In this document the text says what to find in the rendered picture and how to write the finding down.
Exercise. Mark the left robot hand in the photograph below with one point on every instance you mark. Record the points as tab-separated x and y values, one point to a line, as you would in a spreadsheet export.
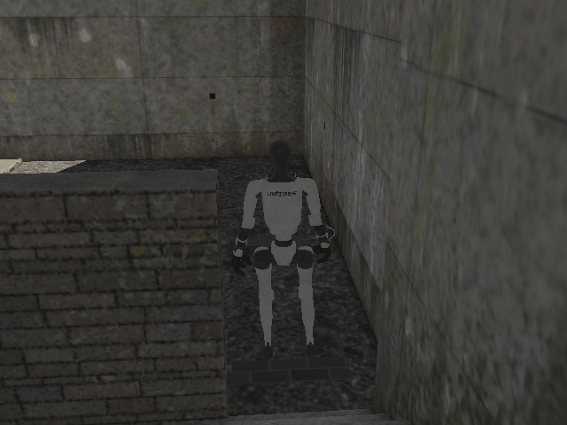
236	263

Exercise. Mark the right robot forearm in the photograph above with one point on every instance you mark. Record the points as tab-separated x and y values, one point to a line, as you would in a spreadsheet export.
322	235

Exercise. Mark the right robot thigh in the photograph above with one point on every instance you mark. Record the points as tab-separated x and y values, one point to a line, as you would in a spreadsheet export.
305	263

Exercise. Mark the robot torso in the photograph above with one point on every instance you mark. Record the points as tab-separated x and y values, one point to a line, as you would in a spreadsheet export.
282	204

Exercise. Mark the right robot upper arm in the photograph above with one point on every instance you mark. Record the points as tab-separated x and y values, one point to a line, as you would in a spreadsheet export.
313	201

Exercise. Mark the left robot forearm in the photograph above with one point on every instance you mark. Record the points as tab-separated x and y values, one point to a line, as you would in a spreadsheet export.
241	241

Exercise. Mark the left robot upper arm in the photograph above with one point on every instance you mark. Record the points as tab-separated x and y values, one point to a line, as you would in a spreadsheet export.
253	188

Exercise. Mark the right robot hand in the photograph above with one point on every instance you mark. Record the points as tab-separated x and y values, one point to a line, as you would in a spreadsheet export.
319	250

